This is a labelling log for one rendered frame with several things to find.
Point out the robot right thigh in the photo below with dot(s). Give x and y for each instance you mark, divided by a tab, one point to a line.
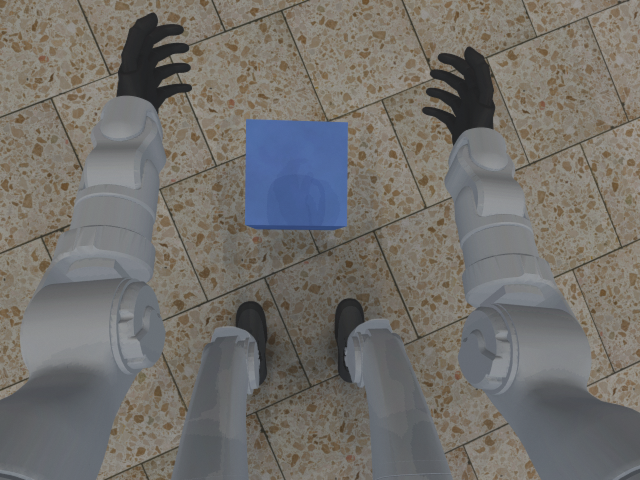
404	441

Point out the robot left upper arm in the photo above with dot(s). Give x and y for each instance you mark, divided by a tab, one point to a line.
84	343

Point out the robot left forearm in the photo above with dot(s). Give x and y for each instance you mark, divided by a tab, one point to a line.
115	208

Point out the carton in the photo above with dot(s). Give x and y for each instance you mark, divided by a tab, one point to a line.
296	174

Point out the robot right forearm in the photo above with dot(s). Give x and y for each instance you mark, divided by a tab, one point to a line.
495	233

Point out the robot right upper arm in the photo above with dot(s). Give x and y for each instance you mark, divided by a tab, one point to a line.
533	363

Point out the robot left shin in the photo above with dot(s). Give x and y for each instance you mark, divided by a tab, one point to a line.
229	331

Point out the left robot hand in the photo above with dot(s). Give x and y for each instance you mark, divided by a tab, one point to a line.
137	73

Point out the right robot hand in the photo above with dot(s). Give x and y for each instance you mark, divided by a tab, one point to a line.
476	107

